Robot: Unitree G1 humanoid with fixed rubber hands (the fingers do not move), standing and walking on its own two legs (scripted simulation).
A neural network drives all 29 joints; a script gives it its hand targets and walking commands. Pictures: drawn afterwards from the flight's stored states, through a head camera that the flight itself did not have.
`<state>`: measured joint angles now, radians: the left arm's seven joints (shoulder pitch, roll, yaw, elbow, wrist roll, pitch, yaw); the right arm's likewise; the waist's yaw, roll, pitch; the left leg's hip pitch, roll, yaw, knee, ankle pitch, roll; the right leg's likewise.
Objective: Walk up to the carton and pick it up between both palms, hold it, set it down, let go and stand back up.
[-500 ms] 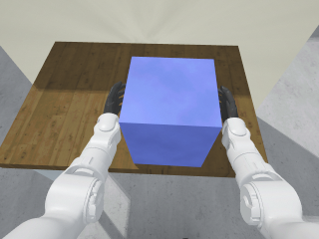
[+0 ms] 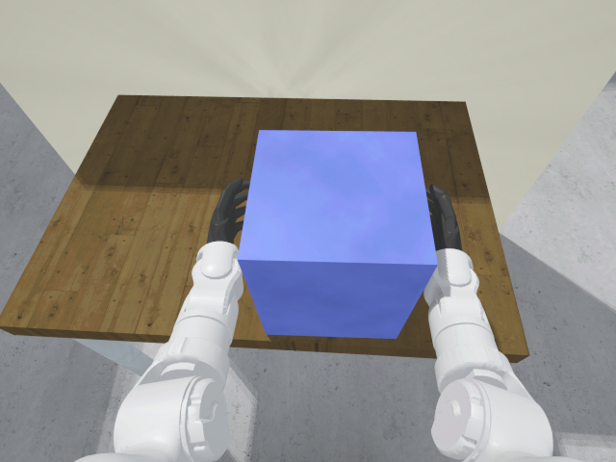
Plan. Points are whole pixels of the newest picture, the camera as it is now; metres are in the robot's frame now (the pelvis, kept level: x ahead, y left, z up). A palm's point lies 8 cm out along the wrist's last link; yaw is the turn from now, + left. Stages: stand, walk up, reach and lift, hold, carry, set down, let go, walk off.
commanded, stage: reach and lift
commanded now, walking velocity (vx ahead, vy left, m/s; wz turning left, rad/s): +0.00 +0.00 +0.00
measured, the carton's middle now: (333, 243) +0.41 -0.06 -0.01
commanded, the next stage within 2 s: none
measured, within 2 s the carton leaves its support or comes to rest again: leaves its support in 0.44 s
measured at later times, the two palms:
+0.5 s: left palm (227, 230) +0.41 +0.09 +0.05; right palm (449, 237) +0.38 -0.21 +0.03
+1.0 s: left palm (204, 198) +0.40 +0.10 +0.13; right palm (462, 204) +0.38 -0.20 +0.11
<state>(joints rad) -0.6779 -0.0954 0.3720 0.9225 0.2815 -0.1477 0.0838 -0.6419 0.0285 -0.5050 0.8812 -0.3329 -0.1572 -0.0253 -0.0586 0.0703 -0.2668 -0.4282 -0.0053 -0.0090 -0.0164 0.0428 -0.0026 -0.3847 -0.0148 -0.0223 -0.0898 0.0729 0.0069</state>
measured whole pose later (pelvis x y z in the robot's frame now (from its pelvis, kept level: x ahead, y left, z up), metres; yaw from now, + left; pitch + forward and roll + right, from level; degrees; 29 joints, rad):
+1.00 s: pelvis -0.01 -0.01 +0.01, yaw +0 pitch +9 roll +0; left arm -0.72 -0.10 0.40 0.60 0.27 0.30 0.03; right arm -0.71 0.00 -0.32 0.71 -0.21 0.22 -0.07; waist -0.09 0.05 -0.13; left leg -0.12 0.01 -0.02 -0.09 0.06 -0.01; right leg -0.11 0.00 -0.03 -0.09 0.05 0.00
